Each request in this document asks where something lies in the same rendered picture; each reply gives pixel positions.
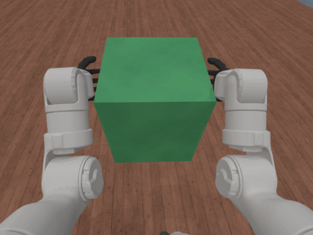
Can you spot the robot left forearm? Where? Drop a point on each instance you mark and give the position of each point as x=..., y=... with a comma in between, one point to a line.
x=66, y=94

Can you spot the robot right upper arm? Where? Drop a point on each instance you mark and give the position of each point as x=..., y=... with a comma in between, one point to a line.
x=249, y=181

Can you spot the right robot hand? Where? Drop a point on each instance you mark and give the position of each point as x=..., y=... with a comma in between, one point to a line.
x=220, y=65

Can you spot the left robot hand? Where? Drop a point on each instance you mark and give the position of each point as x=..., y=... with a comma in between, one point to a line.
x=83, y=64

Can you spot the carton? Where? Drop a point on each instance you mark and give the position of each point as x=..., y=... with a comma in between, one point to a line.
x=154, y=98

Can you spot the robot right forearm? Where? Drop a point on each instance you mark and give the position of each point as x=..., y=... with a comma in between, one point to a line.
x=244, y=92

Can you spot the robot left upper arm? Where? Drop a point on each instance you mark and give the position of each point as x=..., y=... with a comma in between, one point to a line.
x=69, y=183

